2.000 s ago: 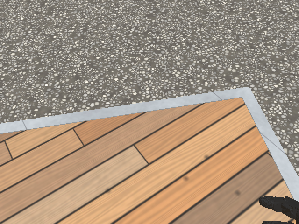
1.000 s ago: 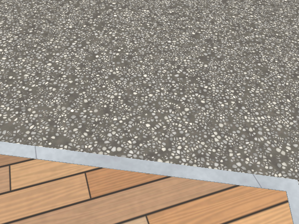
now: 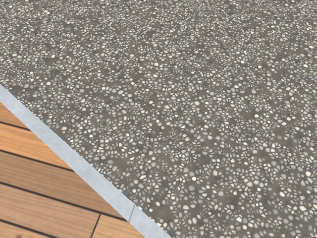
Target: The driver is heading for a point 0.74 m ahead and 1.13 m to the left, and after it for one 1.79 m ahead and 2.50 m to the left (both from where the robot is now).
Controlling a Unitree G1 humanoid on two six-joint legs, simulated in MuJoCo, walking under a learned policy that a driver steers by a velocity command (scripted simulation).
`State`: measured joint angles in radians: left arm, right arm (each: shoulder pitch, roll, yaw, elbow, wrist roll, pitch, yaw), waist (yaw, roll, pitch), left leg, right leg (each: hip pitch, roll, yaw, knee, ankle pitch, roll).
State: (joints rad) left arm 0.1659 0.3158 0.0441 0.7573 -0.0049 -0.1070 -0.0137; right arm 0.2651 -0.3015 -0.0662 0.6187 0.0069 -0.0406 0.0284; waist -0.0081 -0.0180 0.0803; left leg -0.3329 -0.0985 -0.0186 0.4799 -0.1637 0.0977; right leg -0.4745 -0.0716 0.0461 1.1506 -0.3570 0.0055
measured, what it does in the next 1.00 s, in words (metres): walks ahead, turning left: right foot, then left foot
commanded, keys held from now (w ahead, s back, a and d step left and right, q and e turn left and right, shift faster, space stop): w+q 1.00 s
